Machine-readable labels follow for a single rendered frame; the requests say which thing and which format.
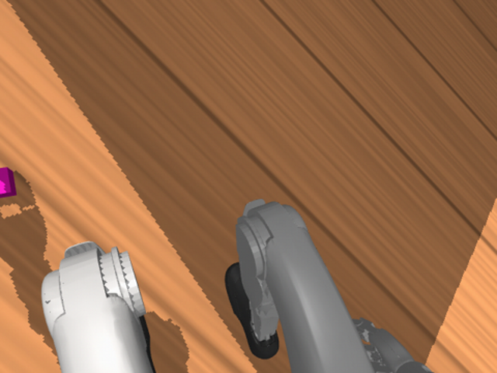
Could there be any right robot hand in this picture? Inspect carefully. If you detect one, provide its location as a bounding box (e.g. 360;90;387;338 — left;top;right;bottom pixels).
352;317;415;373

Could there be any small box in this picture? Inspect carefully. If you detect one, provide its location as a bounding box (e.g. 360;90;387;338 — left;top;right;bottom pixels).
0;167;16;198

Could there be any left robot foot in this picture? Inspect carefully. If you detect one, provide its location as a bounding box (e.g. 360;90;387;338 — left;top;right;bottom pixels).
139;315;156;373

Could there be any right robot foot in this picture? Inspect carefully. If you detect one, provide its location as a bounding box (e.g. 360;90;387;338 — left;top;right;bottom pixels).
225;262;279;359

